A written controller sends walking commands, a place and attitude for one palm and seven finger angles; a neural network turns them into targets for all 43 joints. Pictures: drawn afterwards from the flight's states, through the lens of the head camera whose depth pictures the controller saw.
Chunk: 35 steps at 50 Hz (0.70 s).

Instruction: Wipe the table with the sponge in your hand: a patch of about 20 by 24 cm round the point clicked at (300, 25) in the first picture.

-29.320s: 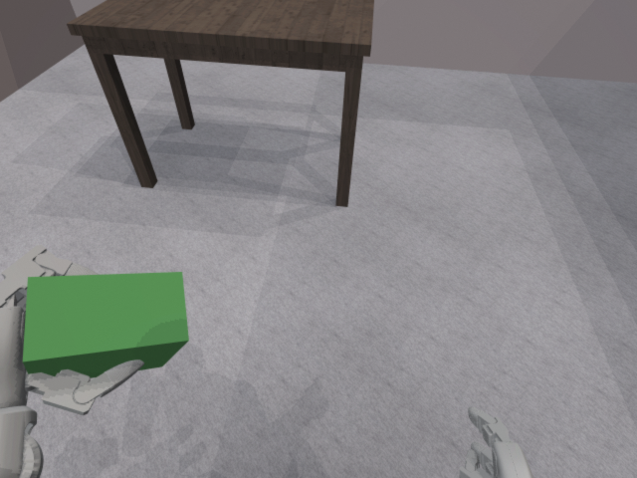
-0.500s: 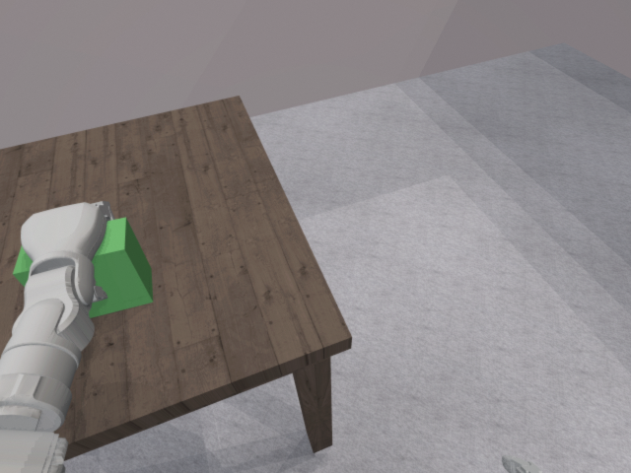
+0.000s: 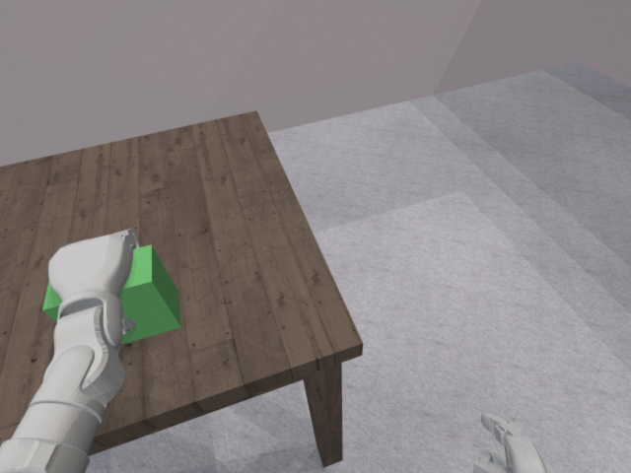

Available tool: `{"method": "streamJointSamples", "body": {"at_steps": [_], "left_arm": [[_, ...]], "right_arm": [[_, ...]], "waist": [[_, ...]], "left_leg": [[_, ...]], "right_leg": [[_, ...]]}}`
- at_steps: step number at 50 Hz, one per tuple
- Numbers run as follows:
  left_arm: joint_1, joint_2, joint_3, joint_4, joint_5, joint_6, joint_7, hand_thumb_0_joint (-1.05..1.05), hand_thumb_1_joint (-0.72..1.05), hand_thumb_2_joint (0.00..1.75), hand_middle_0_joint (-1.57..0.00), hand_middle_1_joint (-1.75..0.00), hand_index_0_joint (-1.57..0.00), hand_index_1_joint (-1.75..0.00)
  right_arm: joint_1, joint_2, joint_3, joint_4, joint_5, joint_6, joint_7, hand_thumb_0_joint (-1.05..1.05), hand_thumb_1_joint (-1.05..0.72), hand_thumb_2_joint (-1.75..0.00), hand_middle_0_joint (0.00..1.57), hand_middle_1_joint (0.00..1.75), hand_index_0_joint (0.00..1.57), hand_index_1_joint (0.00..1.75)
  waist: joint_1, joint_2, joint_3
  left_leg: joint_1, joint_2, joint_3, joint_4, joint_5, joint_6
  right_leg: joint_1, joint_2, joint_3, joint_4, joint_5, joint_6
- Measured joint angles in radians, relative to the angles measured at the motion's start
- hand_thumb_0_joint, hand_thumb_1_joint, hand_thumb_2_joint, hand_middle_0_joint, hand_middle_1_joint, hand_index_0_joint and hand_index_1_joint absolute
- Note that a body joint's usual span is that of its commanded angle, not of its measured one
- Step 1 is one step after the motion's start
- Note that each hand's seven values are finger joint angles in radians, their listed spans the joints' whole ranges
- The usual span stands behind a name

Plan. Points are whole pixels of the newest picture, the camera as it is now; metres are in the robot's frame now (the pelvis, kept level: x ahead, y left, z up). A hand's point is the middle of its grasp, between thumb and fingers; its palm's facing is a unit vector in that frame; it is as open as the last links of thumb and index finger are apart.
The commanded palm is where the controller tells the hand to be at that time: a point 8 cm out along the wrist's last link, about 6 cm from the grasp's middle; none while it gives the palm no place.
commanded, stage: wipe back along the middle lane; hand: left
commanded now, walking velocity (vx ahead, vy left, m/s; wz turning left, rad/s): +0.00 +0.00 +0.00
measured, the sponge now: (126, 307) +0.30 +0.32 +0.03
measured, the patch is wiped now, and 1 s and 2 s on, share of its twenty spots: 0.60 0.70 0.85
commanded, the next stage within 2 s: slide across to the third lane in 0.72 s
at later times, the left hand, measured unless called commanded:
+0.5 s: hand (121, 317) +0.26 +0.28 +0.07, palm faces +0.04 -0.01 -1.00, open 10.2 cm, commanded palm +0.21 +0.27 +0.10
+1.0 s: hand (121, 345) +0.23 +0.27 +0.07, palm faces +0.04 -0.04 -1.00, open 10.2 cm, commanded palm +0.19 +0.24 +0.11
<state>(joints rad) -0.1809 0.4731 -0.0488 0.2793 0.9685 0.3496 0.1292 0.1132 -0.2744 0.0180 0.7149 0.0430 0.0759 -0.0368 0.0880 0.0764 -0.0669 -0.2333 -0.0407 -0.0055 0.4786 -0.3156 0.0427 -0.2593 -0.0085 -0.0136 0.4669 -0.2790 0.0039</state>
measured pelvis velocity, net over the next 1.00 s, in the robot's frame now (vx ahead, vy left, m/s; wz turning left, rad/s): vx -0.01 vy -0.02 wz -0.03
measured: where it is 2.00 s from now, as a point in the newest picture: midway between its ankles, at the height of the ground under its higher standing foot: outside the picture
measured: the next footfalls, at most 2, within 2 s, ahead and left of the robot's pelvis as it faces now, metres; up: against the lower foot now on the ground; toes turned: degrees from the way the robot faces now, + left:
none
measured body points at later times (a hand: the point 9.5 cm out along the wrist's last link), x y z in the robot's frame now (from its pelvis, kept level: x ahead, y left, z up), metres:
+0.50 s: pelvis +0.00 -0.01 +0.00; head +0.00 -0.05 +0.45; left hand +0.26 +0.28 +0.13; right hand +0.21 -0.23 -0.11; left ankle -0.05 +0.09 -0.74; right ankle -0.03 -0.13 -0.74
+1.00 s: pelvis -0.01 -0.02 +0.00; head -0.01 -0.06 +0.45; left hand +0.22 +0.26 +0.13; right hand +0.22 -0.23 -0.10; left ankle -0.05 +0.09 -0.74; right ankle -0.03 -0.13 -0.74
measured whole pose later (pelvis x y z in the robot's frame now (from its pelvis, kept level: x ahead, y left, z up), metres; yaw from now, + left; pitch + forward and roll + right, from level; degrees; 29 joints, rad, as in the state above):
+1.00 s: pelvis -0.01 -0.02 +0.00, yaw -2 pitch -1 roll +0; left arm 0.15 0.42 -0.11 -0.10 0.97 0.49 0.13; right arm 0.03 -0.27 0.03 0.72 0.03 0.06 -0.05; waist 0.12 0.10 -0.03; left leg -0.12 -0.02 0.02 0.43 -0.30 0.02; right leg -0.17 0.01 0.01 0.46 -0.28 -0.02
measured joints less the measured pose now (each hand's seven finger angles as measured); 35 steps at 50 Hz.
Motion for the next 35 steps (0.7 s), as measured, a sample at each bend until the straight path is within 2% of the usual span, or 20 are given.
{"method": "streamJointSamples", "body": {"at_steps": [13,35], "left_arm": [[0.112,-0.019,-0.03,-0.135,0.004,0.058,-0.004,-0.01,-0.49,1.05,-0.65,-1.34,-0.69,-1.36],[0.332,-0.039,-0.031,-0.357,-0.015,0.09,0.025,0.0,-0.48,1.05,-0.65,-1.35,-0.69,-1.36]], "right_arm": [[-0.032,0.001,0.012,-0.01,-0.003,-0.006,0.0,0.01,-0.91,-0.9,0.2,0.3,0.2,0.3],[-0.063,-0.004,0.009,0.001,-0.008,-0.016,0.006,0.01,-0.91,-0.9,0.2,0.3,0.2,0.3]], "waist": [[0.007,0.01,0.011],[0.018,0.024,0.024]], "left_leg": [[0.041,0.003,0.008,-0.017,0.002,-0.004],[0.093,0.018,0.024,-0.038,0.002,-0.016]], "right_leg": [[0.031,0.004,0.008,-0.002,-0.002,-0.004],[0.066,0.019,0.025,-0.002,-0.006,-0.016]]}}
